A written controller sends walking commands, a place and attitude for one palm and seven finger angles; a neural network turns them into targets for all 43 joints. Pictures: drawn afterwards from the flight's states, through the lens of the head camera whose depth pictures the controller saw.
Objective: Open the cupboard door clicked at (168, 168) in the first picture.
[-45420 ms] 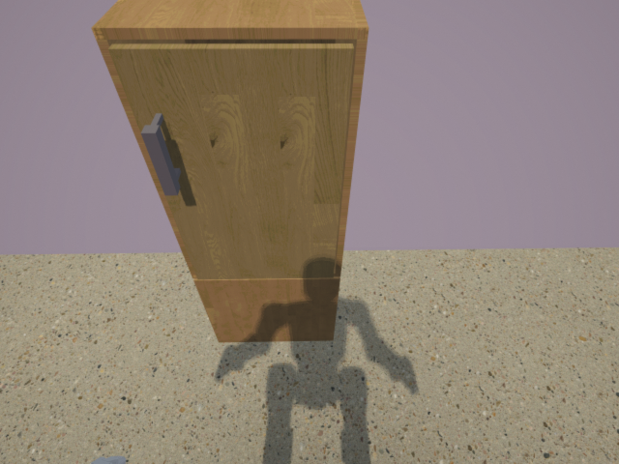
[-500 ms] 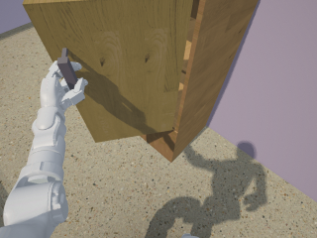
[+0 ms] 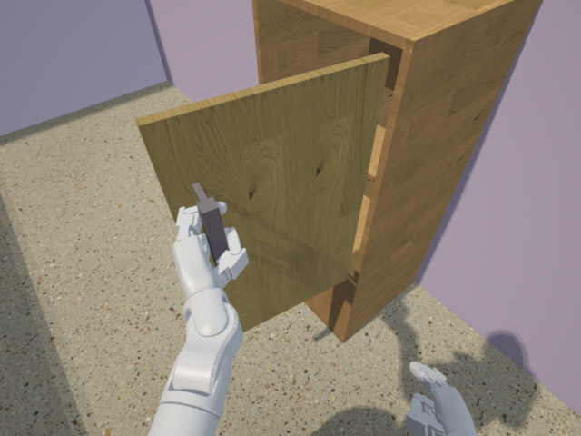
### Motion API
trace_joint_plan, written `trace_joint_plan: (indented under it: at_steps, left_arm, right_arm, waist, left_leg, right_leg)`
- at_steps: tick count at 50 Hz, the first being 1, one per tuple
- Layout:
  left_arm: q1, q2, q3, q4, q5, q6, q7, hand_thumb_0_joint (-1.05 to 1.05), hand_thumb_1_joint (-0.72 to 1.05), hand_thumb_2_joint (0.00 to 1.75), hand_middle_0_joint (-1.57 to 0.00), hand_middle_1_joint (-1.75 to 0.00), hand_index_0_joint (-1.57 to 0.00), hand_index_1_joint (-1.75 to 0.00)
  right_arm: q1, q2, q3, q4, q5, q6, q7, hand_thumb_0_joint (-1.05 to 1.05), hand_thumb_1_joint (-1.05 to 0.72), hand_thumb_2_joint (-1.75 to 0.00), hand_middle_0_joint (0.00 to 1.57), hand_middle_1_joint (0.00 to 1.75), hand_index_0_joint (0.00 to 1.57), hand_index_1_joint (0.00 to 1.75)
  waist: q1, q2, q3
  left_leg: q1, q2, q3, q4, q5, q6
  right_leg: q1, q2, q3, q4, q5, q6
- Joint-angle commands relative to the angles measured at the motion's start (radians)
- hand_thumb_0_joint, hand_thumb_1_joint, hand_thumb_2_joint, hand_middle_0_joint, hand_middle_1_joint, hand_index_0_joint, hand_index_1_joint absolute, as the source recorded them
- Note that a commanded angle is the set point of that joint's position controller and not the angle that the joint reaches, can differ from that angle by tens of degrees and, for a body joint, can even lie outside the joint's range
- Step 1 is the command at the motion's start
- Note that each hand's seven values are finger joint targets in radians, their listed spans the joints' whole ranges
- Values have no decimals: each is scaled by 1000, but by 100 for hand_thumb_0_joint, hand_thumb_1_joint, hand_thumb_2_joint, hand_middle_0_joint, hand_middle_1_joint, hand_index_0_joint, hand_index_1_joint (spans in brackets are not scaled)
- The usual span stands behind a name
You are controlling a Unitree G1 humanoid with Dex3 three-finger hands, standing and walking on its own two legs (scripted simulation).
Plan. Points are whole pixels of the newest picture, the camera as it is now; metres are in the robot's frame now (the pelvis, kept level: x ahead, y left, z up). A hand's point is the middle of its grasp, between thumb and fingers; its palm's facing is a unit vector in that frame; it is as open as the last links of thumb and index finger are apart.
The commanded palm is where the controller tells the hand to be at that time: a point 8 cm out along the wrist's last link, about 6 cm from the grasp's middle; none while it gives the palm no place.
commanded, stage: pull the door open along its arc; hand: left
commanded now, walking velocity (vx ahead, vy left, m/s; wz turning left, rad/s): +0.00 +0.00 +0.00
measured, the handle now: (211, 227) +0.38 +0.14 +0.09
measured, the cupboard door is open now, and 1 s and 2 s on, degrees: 80 92 93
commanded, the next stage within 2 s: open thumb and fingers to let go in 0.38 s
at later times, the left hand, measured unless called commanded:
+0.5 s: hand (271, 287) +0.28 +0.04 +0.09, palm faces +0.31 -0.95 -0.05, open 6.4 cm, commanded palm +0.24 +0.09 +0.09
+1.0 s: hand (249, 290) +0.28 +0.07 +0.09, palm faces +0.39 -0.92 -0.04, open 12.6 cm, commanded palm +0.24 +0.09 +0.09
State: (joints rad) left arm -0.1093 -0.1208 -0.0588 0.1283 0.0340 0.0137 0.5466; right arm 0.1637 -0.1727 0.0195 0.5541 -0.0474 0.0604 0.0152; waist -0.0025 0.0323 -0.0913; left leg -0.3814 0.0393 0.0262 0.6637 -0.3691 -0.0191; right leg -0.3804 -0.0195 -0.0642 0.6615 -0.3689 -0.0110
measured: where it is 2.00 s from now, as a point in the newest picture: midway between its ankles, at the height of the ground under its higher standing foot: outside the picture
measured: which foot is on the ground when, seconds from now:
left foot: down 0.00-1.00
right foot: down 0.00-1.00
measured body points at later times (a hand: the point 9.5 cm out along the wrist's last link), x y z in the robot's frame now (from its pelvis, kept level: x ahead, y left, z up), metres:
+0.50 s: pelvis +0.01 -0.02 +0.00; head +0.00 -0.05 +0.45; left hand +0.26 +0.09 +0.10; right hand +0.19 -0.22 -0.10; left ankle -0.02 +0.13 -0.72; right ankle -0.02 -0.11 -0.72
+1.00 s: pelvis -0.02 +0.00 +0.00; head -0.02 -0.02 +0.45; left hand +0.25 +0.12 +0.09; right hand +0.17 -0.21 -0.10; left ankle -0.02 +0.13 -0.72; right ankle -0.02 -0.11 -0.72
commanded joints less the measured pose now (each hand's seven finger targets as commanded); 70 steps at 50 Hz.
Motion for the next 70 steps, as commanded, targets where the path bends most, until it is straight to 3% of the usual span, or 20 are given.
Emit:
trace_joint_plan:
  at_steps: [1,8,14,17,23,24,27,33,44,46,49,51,54,57,64,70]
  left_arm:
    - [-120,-31,-95,-301,82,-34,66,0,90,90,-40,-135,-40,-135]
    - [72,-118,-212,-419,58,-16,43,0,90,90,-40,-135,-40,-135]
    - [254,-170,-278,-523,34,30,31,0,90,90,-40,-135,-40,-135]
    - [330,-193,-303,-578,17,57,22,0,90,90,-40,-135,-40,-135]
    - [99,-101,-190,-464,30,49,67,0,90,90,-40,-135,-40,-135]
    - [-1,-49,-145,-431,35,37,81,0,90,90,-40,-135,-40,-135]
    - [34,-100,-169,-387,40,29,81,0,69,81,-38,-133,-38,-133]
    - [-8,-104,-199,-385,48,-6,50,0,27,63,-35,-128,-35,-128]
    - [-130,-124,-245,-347,64,-53,50,0,-50,30,-30,-120,-30,-120]
    - [-145,-126,-239,-334,62,-55,56,0,-50,30,-30,-120,-30,-120]
    - [-192,-140,-248,-289,68,-47,69,0,-50,30,-27,-105,-27,-105]
    - [-234,-147,-248,-287,66,-47,78,0,-50,30,-26,-95,-26,-95]
    - [-267,-142,-237,-236,68,-41,87,0,-50,30,-23,-80,-23,-80]
    - [-291,-173,-251,-232,70,-38,99,0,-50,30,-21,-65,-21,-65]
    - [-318,-145,-214,-196,66,-33,112,0,-50,30,-15,-30,-15,-30]
    - [-363,-152,-196,-152,61,-27,130,0,-50,30,-15,-30,-15,-30]
  right_arm:
    - [-61,-99,-51,-130,-11,-9,-9,0,-90,-90,20,30,20,30]
    - [-111,-79,-45,-146,-1,-5,0,0,-90,-90,20,30,20,30]
    - [-143,-71,-36,-159,6,-17,24,0,-90,-90,20,30,20,30]
    - [-157,-67,-30,-160,12,-18,38,0,-90,-90,20,30,20,30]
    - [-175,-75,-27,-121,-3,-24,8,0,-90,-90,20,30,20,30]
    - [-172,-76,-24,-104,-5,-25,-2,0,-90,-90,20,30,20,30]
    - [-164,-69,-29,-108,-10,-31,-7,0,-90,-90,20,30,20,30]
    - [-135,-72,-35,-114,-7,-30,-13,0,-90,-90,20,30,20,30]
    - [-136,-80,-38,-104,-1,-61,-15,0,-90,-90,20,30,20,30]
    - [-142,-79,-40,-102,1,-65,-16,0,-90,-90,20,30,20,30]
    - [-141,-81,-37,-93,1,-68,-13,0,-90,-90,20,30,20,30]
    - [-150,-80,-37,-91,1,-67,-13,0,-90,-90,20,30,20,30]
    - [-155,-81,-35,-79,2,-65,-14,0,-90,-90,20,30,20,30]
    - [-150,-77,-35,-80,-1,-69,-10,0,-90,-90,20,30,20,30]
    - [-159,-75,-31,-71,-1,-60,-9,0,-90,-90,20,30,20,30]
    - [-172,-70,-28,-67,-3,-52,-10,0,-90,-90,20,30,20,30]
  waist:
    - [10,-91,-203]
    - [23,-83,-170]
    - [46,-101,-161]
    - [44,-105,-138]
    - [32,-129,-86]
    - [27,-149,-74]
    - [42,-136,-125]
    - [22,-131,-147]
    - [4,-100,-109]
    - [11,-83,-127]
    - [7,-100,-111]
    - [10,-76,-128]
    - [9,-102,-110]
    - [14,-83,-148]
    - [21,-84,-134]
    - [26,-82,-130]
  left_leg:
    - [115,-25,9,-45,386,23]
    - [146,-27,-2,-35,406,23]
    - [150,-29,-12,-18,423,21]
    - [145,-33,-12,-6,409,18]
    - [126,-53,-15,1,312,21]
    - [117,-58,-21,-1,299,24]
    - [131,-58,-16,-9,315,24]
    - [139,-52,-16,-18,331,27]
    - [129,-41,-31,-25,242,29]
    - [129,-40,-31,-29,230,27]
    - [115,-36,-40,-36,215,26]
    - [114,-37,-39,-41,203,25]
    - [101,-36,-46,-49,171,23]
    - [105,-35,-43,-51,186,22]
    - [87,-36,-42,-54,149,18]
    - [81,-41,-38,-62,121,17]
  right_leg:
    - [164,3,9,-84,453,-16]
    - [195,-1,0,-91,509,-20]
    - [221,-8,-6,-90,578,-16]
    - [215,-14,-5,-98,589,-13]
    - [142,-22,28,-141,443,-3]
    - [130,-23,34,-149,405,-2]
    - [157,-28,33,-136,440,-1]
    - [169,-27,32,-123,485,1]
    - [67,-7,6,-128,228,-17]
    - [66,-4,5,-122,199,-22]
    - [46,1,-9,-116,167,-23]
    - [44,3,-11,-107,146,-26]
    - [31,6,-14,-117,102,-27]
    - [39,10,-21,-93,123,-30]
    - [34,11,-15,-110,75,-32]
    - [28,10,-12,-116,40,-31]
